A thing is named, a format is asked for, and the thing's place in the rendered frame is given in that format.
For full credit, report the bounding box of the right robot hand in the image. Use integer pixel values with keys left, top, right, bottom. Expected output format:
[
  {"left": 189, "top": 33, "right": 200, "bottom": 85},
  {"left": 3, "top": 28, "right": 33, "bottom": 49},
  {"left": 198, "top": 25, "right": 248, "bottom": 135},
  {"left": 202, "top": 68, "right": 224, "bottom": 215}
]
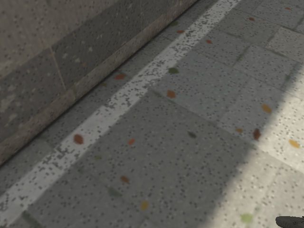
[{"left": 276, "top": 216, "right": 304, "bottom": 228}]

